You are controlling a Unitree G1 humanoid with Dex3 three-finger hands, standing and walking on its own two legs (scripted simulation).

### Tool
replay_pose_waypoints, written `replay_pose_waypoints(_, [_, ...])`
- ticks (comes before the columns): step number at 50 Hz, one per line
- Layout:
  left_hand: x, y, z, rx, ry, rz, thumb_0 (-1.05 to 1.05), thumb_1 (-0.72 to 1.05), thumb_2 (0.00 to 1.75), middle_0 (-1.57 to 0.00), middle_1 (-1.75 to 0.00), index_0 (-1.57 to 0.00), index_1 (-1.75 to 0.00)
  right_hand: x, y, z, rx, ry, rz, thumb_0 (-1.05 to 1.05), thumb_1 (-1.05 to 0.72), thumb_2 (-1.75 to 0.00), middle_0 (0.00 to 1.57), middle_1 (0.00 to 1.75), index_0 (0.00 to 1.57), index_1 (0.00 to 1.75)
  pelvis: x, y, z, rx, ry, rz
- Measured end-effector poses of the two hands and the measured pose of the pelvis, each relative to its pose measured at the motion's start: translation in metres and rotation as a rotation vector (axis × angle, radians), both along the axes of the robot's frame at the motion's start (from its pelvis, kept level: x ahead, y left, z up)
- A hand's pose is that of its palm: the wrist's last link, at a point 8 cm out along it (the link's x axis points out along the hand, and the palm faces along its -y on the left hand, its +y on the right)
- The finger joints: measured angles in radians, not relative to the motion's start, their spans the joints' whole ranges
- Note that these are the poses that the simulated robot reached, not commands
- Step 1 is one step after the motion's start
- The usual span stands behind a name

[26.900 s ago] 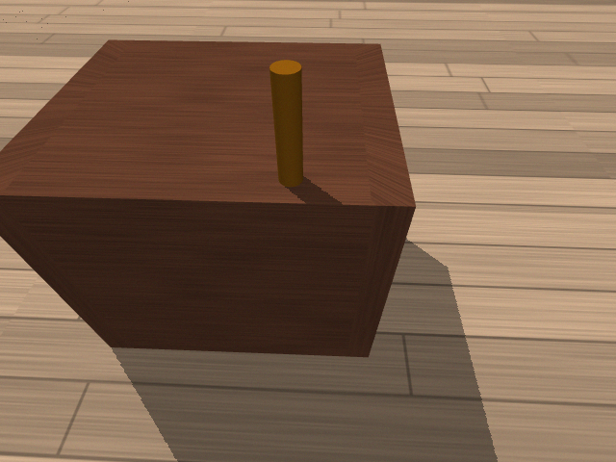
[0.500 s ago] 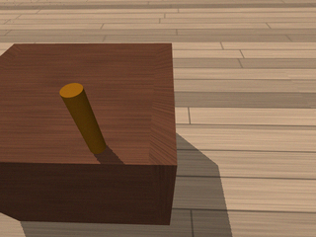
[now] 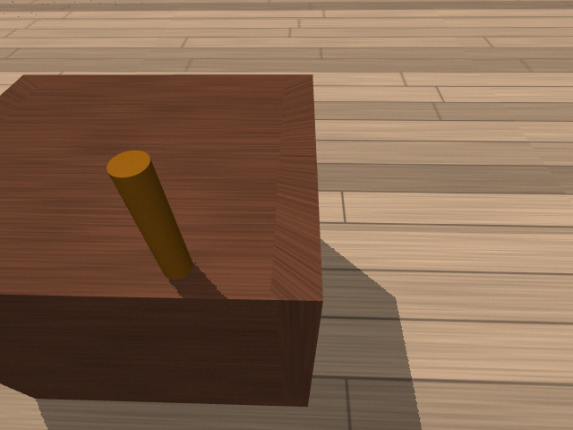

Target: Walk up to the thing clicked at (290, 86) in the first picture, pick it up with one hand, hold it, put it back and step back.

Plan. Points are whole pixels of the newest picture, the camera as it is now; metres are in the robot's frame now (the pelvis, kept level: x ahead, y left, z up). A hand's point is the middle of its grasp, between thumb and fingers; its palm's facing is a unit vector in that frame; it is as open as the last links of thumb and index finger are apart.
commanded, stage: stand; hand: left
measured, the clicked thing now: (157, 224) +0.39 +0.21 +0.09
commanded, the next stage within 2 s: step back in 1.12 s
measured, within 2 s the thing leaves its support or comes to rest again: neither
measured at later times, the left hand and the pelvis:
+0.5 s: hand out of the picture +0.07 +0.26 -0.15, palm faces -0.02 -0.94 -0.35, open 7.4 cm; pelvis +0.00 +0.00 +0.00, yaw +0 degrees
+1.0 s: hand out of the picture +0.07 +0.25 -0.15, palm faces -0.02 -0.94 -0.35, open 7.4 cm; pelvis +0.00 +0.00 +0.00, yaw +0 degrees
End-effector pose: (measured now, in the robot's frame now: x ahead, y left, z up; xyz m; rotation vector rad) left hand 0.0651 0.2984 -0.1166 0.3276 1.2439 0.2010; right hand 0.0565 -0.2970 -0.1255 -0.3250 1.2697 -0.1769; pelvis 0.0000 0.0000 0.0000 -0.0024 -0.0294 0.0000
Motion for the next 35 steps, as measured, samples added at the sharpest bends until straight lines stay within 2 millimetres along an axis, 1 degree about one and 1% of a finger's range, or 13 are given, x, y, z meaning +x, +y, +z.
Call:
replay_pose_waypoints(13, [0.0047, 0.0009, 0.0010, 0.002, -0.012, -0.003, 0.01, 0.90, 0.90, -0.20, -0.30, -0.20, -0.30, 0.0074, 0.0022, 0.0006, 0.003, -0.017, 0.004, 0.01, -0.90, -0.90, 0.20, 0.30, 0.20, 0.30, 0.0014, 0.0008, 0.0001, -0.001, 0.000, 0.001])
replay_pose_waypoints(35, [-0.0002, 0.0011, 0.0008, 0.003, -0.001, 0.003, 0.01, 0.91, 0.90, -0.20, -0.30, -0.20, -0.30, 0.0059, 0.0011, 0.0004, 0.002, -0.014, 0.004, 0.01, -0.90, -0.90, 0.20, 0.30, 0.20, 0.30, 0.0007, 0.0001, 0.0001, 0.001, -0.003, 0.001])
